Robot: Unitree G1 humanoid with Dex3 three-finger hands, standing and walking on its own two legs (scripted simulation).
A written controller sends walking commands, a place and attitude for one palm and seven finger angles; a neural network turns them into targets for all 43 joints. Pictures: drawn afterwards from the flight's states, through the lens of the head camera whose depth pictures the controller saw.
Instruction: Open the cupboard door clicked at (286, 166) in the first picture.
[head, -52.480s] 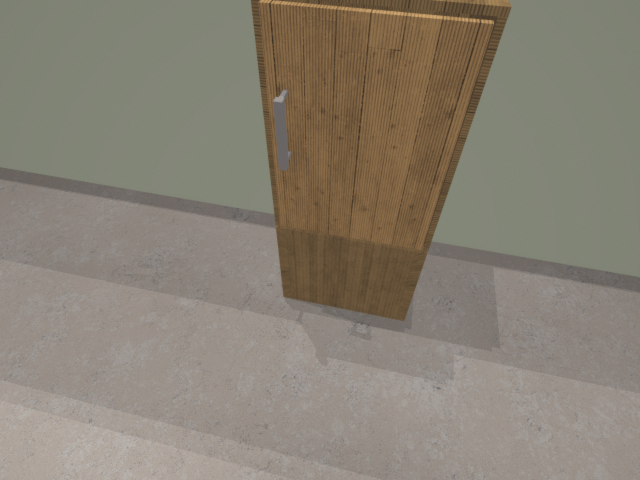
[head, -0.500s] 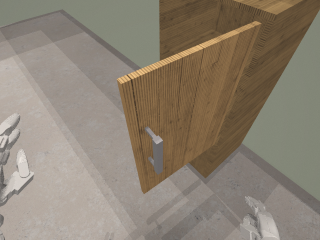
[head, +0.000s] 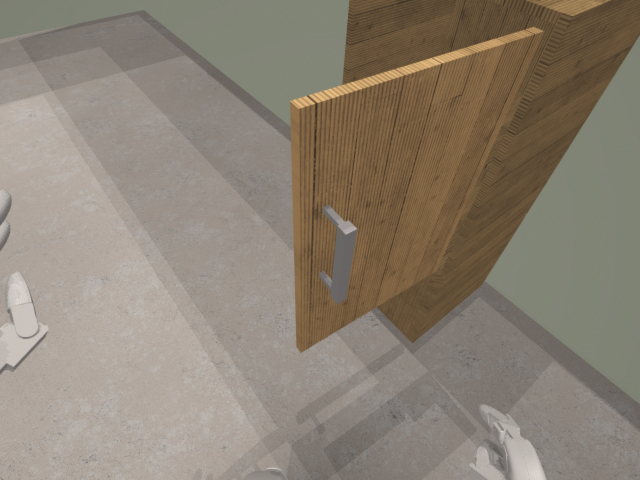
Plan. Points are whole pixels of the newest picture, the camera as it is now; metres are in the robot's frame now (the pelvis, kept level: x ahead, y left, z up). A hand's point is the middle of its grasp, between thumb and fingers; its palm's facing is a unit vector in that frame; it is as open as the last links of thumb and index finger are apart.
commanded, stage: step back with the hand held close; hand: left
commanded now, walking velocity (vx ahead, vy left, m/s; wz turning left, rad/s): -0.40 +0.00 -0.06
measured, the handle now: (334, 257) +0.43 +0.01 +0.01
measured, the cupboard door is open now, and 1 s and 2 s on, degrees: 85 85 85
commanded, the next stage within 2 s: stop stepping back and stand still in 0.50 s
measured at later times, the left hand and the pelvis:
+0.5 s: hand out of the picture +0.13 +0.27 +0.18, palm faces +0.38 -0.84 -0.39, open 7.5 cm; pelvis -0.09 +0.01 +0.00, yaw -3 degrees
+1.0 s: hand out of the picture +0.01 +0.26 +0.17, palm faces +0.33 -0.84 -0.43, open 7.5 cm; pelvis -0.19 +0.01 +0.01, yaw -7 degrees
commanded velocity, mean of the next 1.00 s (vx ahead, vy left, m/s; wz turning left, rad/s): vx -0.13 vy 0.03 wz -0.05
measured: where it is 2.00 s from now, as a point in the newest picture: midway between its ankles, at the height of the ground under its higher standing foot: outside the picture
